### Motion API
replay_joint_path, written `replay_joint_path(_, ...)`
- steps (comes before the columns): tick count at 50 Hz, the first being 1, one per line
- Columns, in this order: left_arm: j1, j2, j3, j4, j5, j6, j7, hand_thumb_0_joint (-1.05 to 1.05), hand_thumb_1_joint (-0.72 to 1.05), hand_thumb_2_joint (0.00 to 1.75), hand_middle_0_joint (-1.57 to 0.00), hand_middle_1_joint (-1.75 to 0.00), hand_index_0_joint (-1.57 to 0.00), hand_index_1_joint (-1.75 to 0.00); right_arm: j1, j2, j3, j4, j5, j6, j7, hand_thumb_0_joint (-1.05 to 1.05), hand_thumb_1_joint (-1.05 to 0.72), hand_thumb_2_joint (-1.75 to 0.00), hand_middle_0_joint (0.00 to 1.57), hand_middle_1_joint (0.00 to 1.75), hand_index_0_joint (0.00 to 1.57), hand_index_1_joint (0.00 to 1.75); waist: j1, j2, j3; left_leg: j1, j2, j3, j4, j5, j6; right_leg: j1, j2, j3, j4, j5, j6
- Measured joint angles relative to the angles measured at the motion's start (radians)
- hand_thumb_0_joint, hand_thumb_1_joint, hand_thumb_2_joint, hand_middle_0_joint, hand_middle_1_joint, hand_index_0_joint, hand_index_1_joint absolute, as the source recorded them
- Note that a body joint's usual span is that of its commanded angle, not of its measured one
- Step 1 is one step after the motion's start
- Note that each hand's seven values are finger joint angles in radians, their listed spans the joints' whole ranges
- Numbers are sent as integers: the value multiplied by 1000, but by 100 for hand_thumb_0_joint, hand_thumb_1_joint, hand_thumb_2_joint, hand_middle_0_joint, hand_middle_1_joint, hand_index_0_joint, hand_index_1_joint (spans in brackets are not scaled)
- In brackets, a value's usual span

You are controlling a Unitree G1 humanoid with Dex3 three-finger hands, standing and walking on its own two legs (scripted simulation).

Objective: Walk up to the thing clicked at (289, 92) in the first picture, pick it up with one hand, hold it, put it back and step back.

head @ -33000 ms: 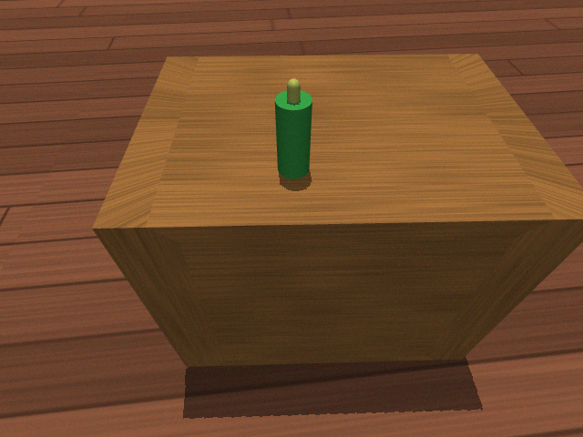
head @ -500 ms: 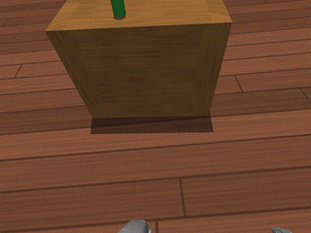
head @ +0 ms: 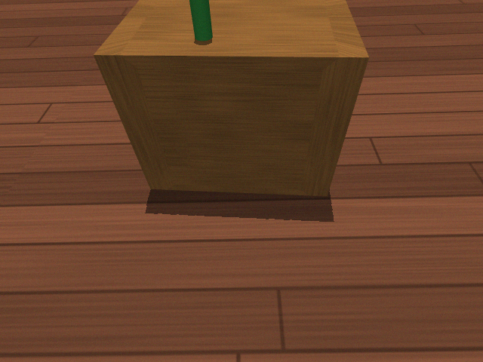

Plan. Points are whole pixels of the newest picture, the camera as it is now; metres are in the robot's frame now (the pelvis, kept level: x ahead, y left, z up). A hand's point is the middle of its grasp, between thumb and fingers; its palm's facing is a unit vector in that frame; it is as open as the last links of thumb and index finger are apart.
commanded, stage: step back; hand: left
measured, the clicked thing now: (200, 8) +1.17 +0.21 +0.08
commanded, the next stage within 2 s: stand in 0.48 s
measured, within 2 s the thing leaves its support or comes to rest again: neither
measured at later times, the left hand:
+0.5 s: hand out of the picture +0.12 +0.30 -0.15, palm faces -0.02 -0.93 -0.36, open 7.3 cm
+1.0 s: hand out of the picture +0.12 +0.28 -0.14, palm faces -0.08 -0.94 -0.34, open 7.3 cm
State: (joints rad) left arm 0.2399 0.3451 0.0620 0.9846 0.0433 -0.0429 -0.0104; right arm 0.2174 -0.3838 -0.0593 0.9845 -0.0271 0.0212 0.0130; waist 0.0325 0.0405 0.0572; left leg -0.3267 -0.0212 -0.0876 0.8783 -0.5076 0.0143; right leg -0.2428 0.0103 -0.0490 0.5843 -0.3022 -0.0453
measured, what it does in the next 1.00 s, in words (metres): steps on the spot: left foot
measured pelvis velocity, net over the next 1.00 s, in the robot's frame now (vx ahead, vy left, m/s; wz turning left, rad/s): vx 0.04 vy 0.04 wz -0.03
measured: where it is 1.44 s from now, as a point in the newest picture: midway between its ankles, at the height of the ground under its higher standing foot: outside the picture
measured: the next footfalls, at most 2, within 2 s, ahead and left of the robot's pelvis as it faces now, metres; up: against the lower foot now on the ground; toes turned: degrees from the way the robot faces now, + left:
left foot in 0.20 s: +0.11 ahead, +0.16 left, +0.00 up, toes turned +2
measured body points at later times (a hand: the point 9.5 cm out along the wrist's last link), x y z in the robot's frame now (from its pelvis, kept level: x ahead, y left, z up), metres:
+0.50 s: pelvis +0.03 +0.04 +0.00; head +0.05 +0.04 +0.45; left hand +0.12 +0.35 -0.12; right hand +0.16 -0.25 -0.12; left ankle +0.07 +0.16 -0.73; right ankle +0.01 -0.10 -0.73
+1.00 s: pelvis +0.04 +0.04 +0.02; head +0.05 +0.04 +0.47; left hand +0.12 +0.33 -0.12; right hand +0.09 -0.27 -0.12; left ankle +0.07 +0.16 -0.73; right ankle +0.01 -0.10 -0.73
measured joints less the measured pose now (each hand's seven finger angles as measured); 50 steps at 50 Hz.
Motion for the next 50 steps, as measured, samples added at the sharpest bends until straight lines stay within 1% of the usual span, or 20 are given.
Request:
replay_joint_path(3,0,-11,-7,-1,-5,-10,4,1,90,90,-20,-30,-21,-30,-13,-14,-4,-2,2,-10,1,0,-90,-90,20,30,20,30,4,11,15,-44,13,-1,-1,46,-5,24,-7,-5,-32,9,10)
replay_joint_path(7,-8,-2,-14,-1,-11,-6,9,1,90,90,-21,-30,-21,-30,-34,-17,-4,0,3,-11,0,0,-90,-90,20,30,20,30,4,7,33,-37,48,34,-135,99,-15,31,-22,-6,-14,-15,23)
replay_joint_path(9,-19,7,-19,-4,-17,3,13,1,90,90,-21,-30,-21,-30,-47,-12,-3,5,4,-13,-1,0,-90,-90,20,30,20,30,-1,2,40,-7,58,59,-231,169,-12,25,-31,-10,19,-40,33)
replay_joint_path(10,-27,12,-20,-5,-20,8,15,1,90,90,-21,-30,-21,-30,-55,-8,-3,9,4,-14,-3,0,-90,-90,20,30,20,30,-4,-3,46,10,56,66,-275,251,-17,20,-36,-10,42,-55,40)
replay_joint_path(11,-39,21,-20,-5,-23,15,17,1,90,90,-21,-30,-21,-30,-68,5,-3,17,4,-15,-6,0,-90,-90,20,30,20,30,-2,-24,58,21,45,77,-284,282,-26,17,-50,-1,66,-69,46)
replay_joint_path(12,-49,28,-20,-5,-26,21,20,1,90,90,-20,-30,-21,-30,-79,18,0,22,3,-15,-8,0,-90,-90,20,30,20,30,3,-45,65,28,35,92,-285,278,-29,12,-62,13,80,-76,51)
replay_joint_path(13,-56,32,-21,-6,-32,27,22,1,90,90,-20,-30,-21,-30,-87,28,6,24,4,-16,-8,0,-90,-90,20,30,20,30,6,-54,62,26,34,101,-281,268,-29,5,-62,25,87,-73,50)
replay_joint_path(15,-69,38,-26,-3,-38,34,25,1,90,90,-20,-30,-21,-30,-102,43,18,27,7,-14,-5,0,-90,-90,20,30,20,30,5,-57,51,14,45,105,-262,247,-26,4,-48,36,75,-75,38)
replay_joint_path(16,-76,42,-27,3,-38,35,25,1,91,90,-20,-30,-21,-30,-112,50,24,31,7,-13,-3,0,-90,-90,20,30,20,30,5,-59,47,11,51,108,-256,241,-25,12,-42,40,57,-71,40)
replay_joint_path(19,-91,42,-30,20,-35,32,22,1,91,90,-20,-30,-21,-30,-144,66,36,42,7,-8,-2,0,-90,-90,20,30,20,30,1,-52,37,15,69,111,-260,237,-27,27,-24,46,16,-47,61)
replay_joint_path(22,-99,38,-35,38,-34,28,18,1,91,90,-20,-30,-21,-30,-168,74,42,51,10,-14,-1,0,-90,-90,20,30,20,30,-4,-50,24,29,71,120,-291,250,-27,40,-23,54,-19,-28,64)
replay_joint_path(26,-116,26,-47,68,-33,23,15,1,91,90,-20,-30,-21,-30,-191,68,46,68,20,-24,3,0,-90,-90,20,30,20,30,-13,-40,19,59,67,125,-343,275,-24,68,-27,56,-73,-1,69)
replay_joint_path(33,-130,5,-67,111,-32,21,6,1,91,90,-20,-30,-21,-30,-180,50,43,110,24,-33,8,0,-90,-90,20,30,20,30,-27,-32,-3,126,55,129,-450,326,-24,129,-37,57,-167,44,74)
replay_joint_path(41,-134,6,-66,135,-29,18,4,1,91,90,-20,-30,-21,-30,-141,41,35,151,21,-28,13,0,-90,-90,20,30,20,30,-42,-43,-9,151,55,130,-517,362,-27,150,-36,55,-226,76,72)
replay_joint_path(50,-130,8,-64,150,-29,21,4,1,91,90,-20,-30,-21,-30,-110,37,36,178,22,-27,10,0,-90,-90,20,30,20,30,-51,-48,1,158,55,132,-538,370,-29,156,-35,57,-248,85,71)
